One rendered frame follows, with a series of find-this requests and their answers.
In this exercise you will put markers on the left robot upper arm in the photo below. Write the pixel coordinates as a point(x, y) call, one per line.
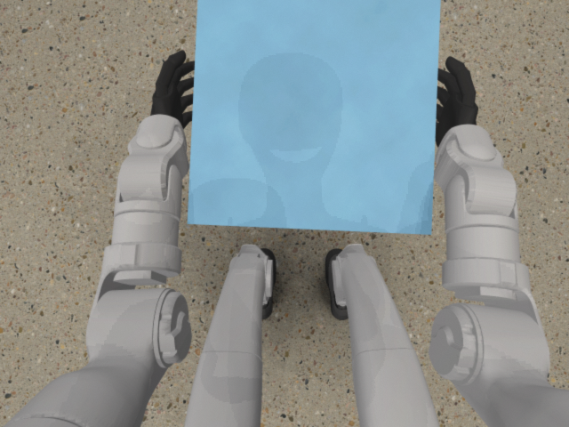
point(134, 336)

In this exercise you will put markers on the right robot upper arm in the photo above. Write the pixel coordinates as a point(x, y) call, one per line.
point(498, 360)

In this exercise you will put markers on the left robot forearm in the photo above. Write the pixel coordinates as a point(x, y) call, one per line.
point(144, 248)

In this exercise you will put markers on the robot left thigh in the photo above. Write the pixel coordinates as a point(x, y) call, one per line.
point(227, 389)

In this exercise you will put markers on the right robot forearm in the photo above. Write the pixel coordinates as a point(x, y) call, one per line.
point(481, 224)

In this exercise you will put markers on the carton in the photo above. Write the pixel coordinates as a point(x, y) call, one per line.
point(315, 114)

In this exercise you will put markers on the right robot hand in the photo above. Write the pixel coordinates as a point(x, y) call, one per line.
point(459, 107)

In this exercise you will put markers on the left robot hand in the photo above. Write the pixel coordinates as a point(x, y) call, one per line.
point(167, 98)

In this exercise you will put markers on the robot right shin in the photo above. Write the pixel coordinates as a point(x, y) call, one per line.
point(354, 248)

